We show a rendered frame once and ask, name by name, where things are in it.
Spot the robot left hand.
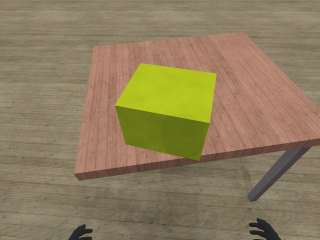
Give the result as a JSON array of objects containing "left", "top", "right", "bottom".
[{"left": 68, "top": 224, "right": 93, "bottom": 240}]

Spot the table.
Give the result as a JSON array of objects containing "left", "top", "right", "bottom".
[{"left": 73, "top": 32, "right": 320, "bottom": 202}]

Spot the robot right hand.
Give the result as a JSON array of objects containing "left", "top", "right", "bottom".
[{"left": 248, "top": 218, "right": 281, "bottom": 240}]

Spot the carton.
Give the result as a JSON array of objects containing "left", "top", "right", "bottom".
[{"left": 115, "top": 63, "right": 217, "bottom": 161}]

